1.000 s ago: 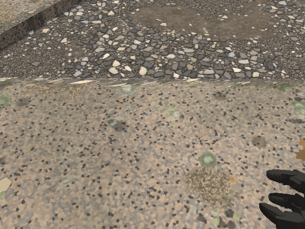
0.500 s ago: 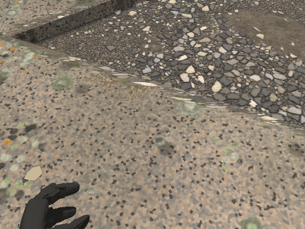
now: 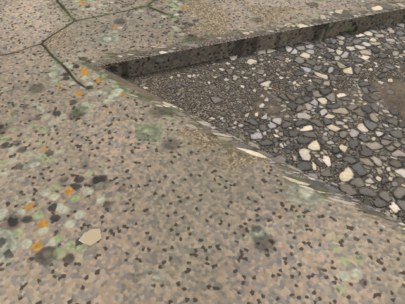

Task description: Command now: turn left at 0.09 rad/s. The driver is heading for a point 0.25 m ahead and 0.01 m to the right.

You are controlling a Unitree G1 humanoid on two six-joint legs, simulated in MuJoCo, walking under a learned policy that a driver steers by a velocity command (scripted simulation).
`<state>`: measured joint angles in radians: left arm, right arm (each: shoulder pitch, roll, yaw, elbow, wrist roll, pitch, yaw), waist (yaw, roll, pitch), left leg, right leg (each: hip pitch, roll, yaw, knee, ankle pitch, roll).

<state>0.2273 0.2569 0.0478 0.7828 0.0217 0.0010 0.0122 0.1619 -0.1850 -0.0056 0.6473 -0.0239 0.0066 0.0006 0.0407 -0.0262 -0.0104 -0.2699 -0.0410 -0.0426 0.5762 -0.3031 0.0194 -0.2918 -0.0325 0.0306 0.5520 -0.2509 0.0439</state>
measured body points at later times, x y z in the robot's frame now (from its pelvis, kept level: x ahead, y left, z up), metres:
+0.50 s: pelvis +0.06 -0.04 +0.01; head +0.08 -0.04 +0.46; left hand +0.14 +0.21 -0.12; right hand +0.21 -0.29 -0.10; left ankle +0.09 +0.10 -0.72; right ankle +0.03 -0.13 -0.73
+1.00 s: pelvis +0.08 -0.02 +0.00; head +0.09 -0.02 +0.45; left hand +0.15 +0.24 -0.14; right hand +0.20 -0.27 -0.12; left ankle +0.09 +0.10 -0.73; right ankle +0.03 -0.13 -0.73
